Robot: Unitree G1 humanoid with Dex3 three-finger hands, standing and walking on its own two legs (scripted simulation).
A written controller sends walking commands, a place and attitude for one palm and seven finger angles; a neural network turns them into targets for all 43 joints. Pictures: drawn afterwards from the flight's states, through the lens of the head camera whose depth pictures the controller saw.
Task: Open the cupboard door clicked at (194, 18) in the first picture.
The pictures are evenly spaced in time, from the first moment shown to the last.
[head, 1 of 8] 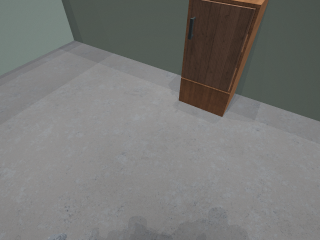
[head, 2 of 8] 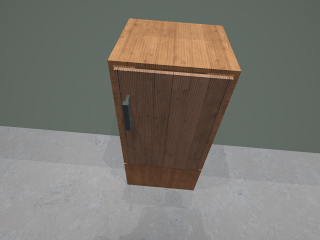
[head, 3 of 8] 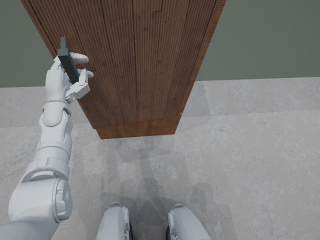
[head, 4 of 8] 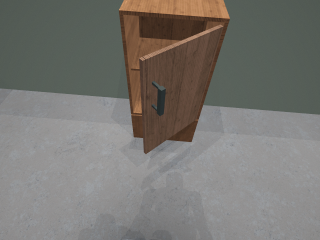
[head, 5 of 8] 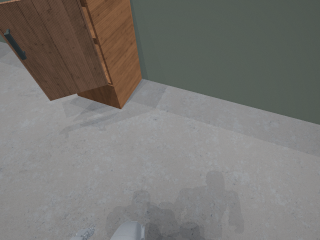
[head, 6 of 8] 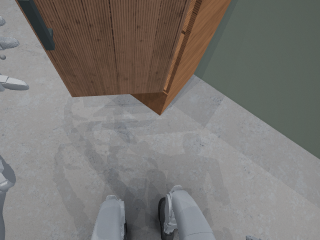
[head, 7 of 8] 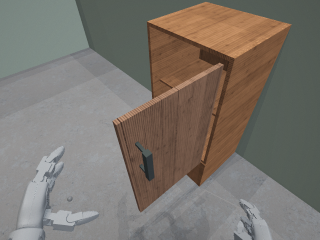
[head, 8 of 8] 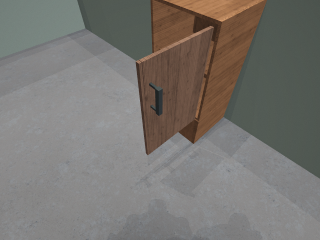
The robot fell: no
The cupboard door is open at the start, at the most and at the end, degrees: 0 89 88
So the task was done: yes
